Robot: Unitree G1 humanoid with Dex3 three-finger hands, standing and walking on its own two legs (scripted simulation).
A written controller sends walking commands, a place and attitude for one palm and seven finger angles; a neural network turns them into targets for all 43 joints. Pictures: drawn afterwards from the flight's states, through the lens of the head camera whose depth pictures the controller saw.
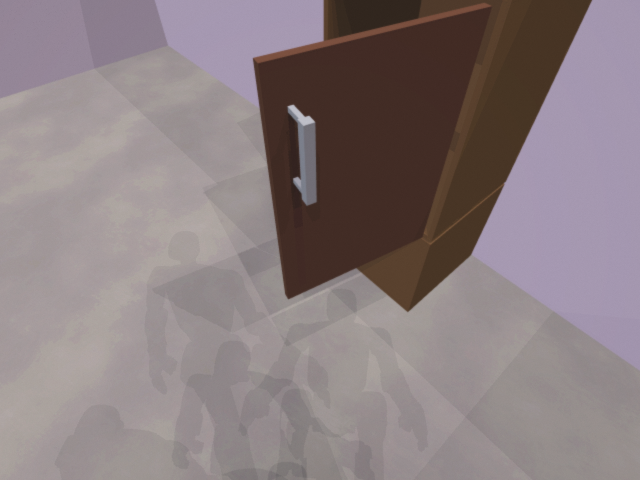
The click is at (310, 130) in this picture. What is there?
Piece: cupboard door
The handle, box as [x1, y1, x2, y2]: [288, 105, 316, 205]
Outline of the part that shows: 288,106 288,112 298,123 301,175 300,180 298,177 293,178 293,182 301,192 302,199 307,205 316,201 314,121 309,116 305,117 293,105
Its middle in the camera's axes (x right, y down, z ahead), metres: -0.03 -0.13 +0.62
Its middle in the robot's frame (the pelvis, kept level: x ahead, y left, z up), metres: +0.57 +0.06 +0.09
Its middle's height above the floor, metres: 0.87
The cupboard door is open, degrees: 77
